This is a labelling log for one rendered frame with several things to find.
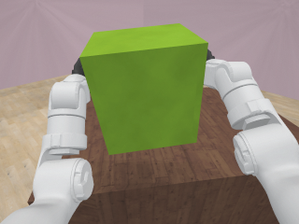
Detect left robot forearm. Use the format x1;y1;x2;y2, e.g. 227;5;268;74
33;74;91;197

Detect right robot upper arm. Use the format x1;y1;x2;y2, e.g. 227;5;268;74
233;122;299;224

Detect robot right hand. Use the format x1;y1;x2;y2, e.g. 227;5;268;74
206;49;215;61

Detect right robot forearm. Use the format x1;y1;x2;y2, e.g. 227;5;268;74
204;59;299;154

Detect left robot upper arm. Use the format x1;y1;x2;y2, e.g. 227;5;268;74
0;158;94;224

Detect carton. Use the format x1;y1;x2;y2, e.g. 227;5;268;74
79;23;208;155

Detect robot left hand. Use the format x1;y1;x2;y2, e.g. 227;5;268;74
71;58;85;77

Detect pedestal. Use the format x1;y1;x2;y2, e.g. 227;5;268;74
28;87;299;224

